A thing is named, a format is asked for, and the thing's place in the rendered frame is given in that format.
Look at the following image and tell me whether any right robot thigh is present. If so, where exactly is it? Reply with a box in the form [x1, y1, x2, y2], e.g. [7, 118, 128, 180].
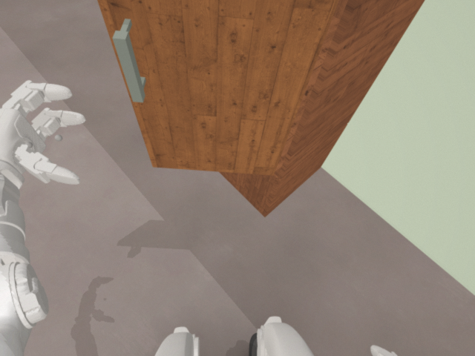
[257, 323, 314, 356]

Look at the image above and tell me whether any robot left forearm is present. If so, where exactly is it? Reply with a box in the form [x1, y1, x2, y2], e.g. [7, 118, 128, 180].
[0, 159, 30, 266]

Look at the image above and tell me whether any robot left shin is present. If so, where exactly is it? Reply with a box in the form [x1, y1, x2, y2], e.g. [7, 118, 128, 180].
[174, 327, 189, 333]

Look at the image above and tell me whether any handle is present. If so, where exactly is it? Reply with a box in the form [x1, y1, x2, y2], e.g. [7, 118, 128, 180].
[112, 19, 146, 102]

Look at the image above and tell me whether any left robot upper arm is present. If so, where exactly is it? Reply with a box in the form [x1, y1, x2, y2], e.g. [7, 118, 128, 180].
[0, 262, 49, 356]

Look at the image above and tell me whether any cupboard door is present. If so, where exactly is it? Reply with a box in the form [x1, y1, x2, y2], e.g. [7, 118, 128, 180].
[97, 0, 339, 176]

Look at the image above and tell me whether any robot left hand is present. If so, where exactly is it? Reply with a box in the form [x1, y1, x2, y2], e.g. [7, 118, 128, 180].
[0, 80, 86, 185]

